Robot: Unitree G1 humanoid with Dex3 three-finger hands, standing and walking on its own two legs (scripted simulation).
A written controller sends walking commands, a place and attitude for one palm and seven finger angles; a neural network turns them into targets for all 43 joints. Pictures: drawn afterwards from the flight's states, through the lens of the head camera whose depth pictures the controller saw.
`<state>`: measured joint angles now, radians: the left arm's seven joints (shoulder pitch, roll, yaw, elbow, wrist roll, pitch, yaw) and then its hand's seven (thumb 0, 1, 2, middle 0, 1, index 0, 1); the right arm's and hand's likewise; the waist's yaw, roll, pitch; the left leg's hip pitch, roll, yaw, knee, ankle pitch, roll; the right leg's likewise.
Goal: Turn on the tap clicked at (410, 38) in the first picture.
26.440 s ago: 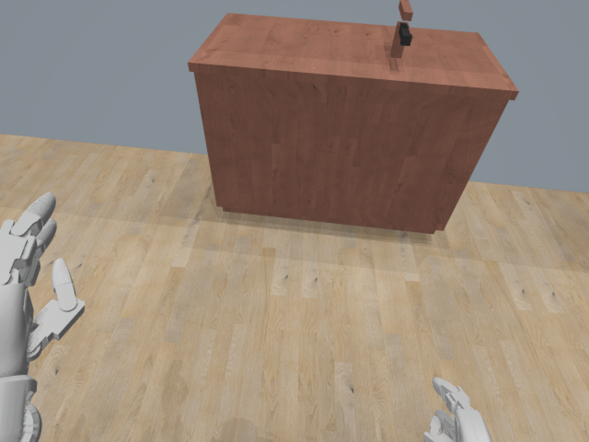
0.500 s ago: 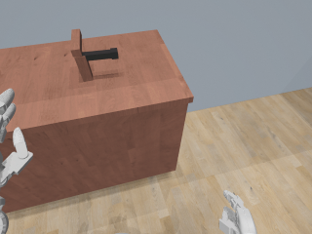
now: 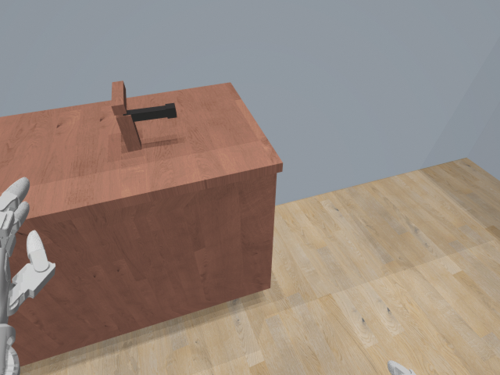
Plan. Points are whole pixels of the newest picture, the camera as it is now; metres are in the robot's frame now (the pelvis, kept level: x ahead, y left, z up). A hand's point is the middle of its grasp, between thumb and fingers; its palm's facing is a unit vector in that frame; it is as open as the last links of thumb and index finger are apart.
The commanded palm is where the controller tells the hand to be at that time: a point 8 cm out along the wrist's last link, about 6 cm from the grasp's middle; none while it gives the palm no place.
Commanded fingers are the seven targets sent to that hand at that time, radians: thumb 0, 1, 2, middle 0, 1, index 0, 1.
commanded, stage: stop stepping back and stand still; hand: left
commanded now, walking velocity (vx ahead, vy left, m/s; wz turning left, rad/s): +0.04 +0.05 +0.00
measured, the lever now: (171, 110) +0.73 +0.24 +0.09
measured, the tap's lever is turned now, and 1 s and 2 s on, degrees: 86 86 86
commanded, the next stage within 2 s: stand and check the lever's angle in 0.24 s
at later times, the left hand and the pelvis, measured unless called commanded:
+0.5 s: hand (75, 253) +0.23 +0.24 +0.15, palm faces +0.39 -0.85 -0.36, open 7.4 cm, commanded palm +0.18 +0.28 +0.18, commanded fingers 0.00 0.90 0.90 -0.20 -0.30 -0.20 -0.30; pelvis +0.02 +0.00 +0.00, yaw -1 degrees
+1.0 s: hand (60, 243) +0.24 +0.26 +0.16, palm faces +0.37 -0.86 -0.36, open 7.4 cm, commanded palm +0.20 +0.30 +0.18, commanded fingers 0.00 0.90 0.90 -0.20 -0.30 -0.20 -0.30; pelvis +0.03 +0.03 +0.01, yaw -2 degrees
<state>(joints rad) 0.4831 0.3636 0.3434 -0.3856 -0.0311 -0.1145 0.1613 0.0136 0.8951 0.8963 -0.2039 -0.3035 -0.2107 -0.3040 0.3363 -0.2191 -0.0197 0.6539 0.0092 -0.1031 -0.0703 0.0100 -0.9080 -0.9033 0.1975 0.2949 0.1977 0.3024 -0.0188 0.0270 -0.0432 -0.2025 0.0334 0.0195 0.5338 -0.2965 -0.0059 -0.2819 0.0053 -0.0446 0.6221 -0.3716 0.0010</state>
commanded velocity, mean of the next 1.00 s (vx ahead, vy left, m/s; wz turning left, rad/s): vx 0.00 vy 0.00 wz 0.00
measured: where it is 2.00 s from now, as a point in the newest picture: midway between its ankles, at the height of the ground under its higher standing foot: outside the picture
